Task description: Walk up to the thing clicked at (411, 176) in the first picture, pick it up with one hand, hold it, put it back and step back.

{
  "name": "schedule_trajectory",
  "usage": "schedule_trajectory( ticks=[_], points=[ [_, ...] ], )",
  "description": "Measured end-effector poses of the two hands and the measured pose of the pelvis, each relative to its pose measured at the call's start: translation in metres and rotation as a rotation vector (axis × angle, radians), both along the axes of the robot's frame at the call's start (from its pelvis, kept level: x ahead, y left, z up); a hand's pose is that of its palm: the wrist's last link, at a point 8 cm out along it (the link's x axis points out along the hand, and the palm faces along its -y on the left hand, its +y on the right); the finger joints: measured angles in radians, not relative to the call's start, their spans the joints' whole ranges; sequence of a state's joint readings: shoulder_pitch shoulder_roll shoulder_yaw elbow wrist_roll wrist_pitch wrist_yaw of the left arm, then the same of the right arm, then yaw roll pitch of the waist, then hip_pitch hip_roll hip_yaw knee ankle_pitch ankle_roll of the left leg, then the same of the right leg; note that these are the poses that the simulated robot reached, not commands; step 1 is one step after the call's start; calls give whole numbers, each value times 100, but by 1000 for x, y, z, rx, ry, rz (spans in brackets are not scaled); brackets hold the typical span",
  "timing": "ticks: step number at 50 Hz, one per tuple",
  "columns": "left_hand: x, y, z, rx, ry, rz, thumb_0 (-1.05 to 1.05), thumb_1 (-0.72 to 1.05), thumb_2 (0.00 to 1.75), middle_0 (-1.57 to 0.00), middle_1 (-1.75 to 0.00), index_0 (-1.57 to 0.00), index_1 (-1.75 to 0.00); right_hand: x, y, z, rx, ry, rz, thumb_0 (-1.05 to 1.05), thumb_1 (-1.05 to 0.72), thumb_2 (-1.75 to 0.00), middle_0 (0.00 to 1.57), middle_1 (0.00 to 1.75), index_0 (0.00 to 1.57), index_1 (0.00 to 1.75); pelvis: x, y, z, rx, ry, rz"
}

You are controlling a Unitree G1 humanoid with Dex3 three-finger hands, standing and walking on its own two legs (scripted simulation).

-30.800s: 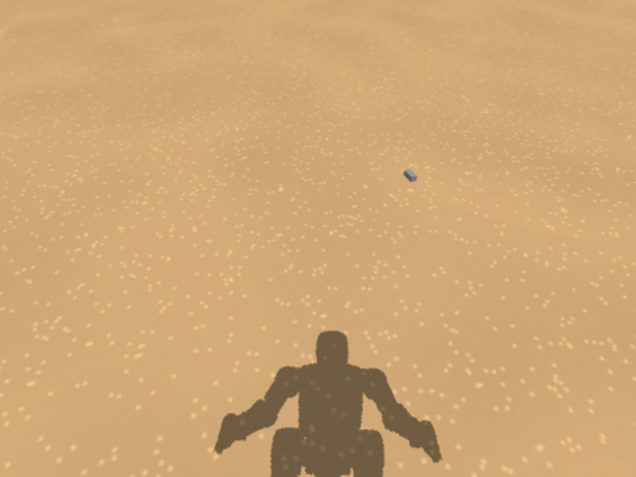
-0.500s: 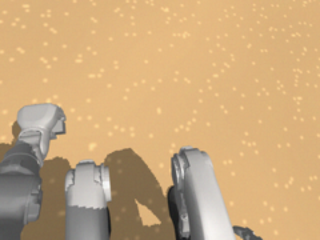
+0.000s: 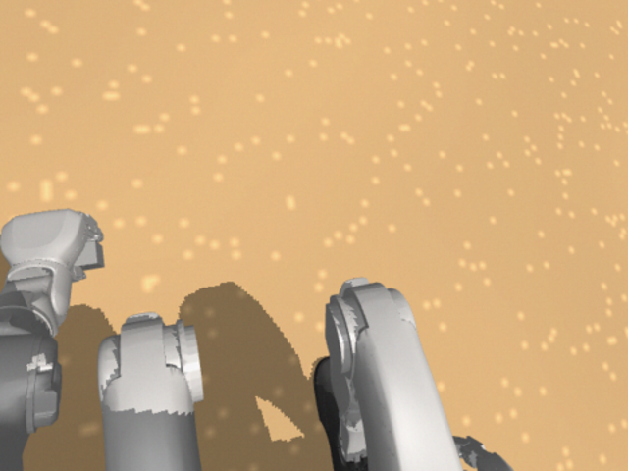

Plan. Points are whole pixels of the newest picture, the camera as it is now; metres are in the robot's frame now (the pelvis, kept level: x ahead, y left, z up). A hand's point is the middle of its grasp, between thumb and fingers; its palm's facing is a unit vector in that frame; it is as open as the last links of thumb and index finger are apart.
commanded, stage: rest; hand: left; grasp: from above
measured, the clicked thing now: (74, 258) +0.43 +0.26 -0.24
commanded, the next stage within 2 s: open in 1.00 s
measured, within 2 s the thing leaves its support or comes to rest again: rests again in 0.70 s
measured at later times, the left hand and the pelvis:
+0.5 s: hand (75, 268) +0.41 +0.26 -0.24, palm faces -0.47 -0.13 -0.87, open 6.2 cm; pelvis +0.00 +0.00 -0.02, yaw -2 degrees
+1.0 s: hand (81, 266) +0.42 +0.26 -0.26, palm faces -0.45 -0.13 -0.88, open 6.2 cm; pelvis +0.00 +0.01 -0.03, yaw -5 degrees
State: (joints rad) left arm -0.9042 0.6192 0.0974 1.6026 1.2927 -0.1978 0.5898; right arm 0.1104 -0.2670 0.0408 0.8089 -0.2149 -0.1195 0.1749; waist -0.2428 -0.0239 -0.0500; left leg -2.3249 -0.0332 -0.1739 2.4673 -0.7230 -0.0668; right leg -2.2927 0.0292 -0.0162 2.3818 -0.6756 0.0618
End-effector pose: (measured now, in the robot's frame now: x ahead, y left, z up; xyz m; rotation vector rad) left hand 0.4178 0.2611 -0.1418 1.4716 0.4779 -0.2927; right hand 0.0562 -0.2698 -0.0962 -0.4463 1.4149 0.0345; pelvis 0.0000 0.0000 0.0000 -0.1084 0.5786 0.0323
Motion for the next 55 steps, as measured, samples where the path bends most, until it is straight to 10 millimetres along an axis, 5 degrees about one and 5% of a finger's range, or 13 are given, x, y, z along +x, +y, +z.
schedule_trajectory(
  ticks=[27, 55],
  points=[
    [1, 4, -46, -37, 3, 28, -4, 52, 2, -111, 0, -112, 0, -14, 5, -8, 36, 77, 74, 0, -90, -90, 20, 30, 20, 30, 5, 5, -23, -38, -47, -23],
    [6, 1, -60, -45, -22, 21, -3, 53, 0, -112, 0, -113, 0, -16, 24, 3, 89, 70, 160, 0, -91, -90, 20, 30, 20, 30, 3, 16, -25, -91, -81, -43]
  ],
)
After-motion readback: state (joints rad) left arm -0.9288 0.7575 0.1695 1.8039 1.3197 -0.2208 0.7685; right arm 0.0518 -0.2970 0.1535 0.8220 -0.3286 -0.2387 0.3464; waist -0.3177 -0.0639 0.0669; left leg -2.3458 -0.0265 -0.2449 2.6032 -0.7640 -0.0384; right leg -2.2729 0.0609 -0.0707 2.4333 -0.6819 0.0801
